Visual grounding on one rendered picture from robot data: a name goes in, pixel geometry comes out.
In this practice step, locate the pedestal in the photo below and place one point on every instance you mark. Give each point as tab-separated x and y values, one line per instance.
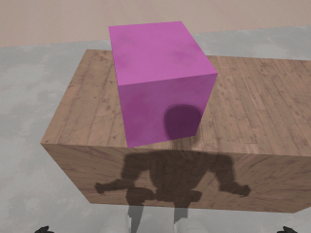
251	151

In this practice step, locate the robot thigh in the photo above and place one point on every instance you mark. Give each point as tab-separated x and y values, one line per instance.
188	225
118	222

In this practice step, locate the robot left thigh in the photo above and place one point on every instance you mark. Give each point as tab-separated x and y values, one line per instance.
118	222

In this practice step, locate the carton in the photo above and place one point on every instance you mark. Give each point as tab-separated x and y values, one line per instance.
164	81

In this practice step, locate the robot right thigh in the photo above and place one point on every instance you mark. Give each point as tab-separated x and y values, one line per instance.
188	225

